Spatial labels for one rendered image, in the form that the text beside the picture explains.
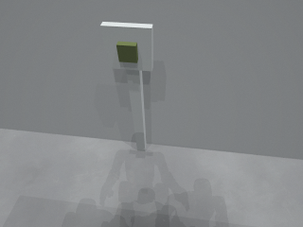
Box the panel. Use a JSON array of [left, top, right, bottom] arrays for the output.
[[100, 22, 153, 151]]

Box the button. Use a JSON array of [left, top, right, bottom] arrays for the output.
[[116, 41, 138, 63]]

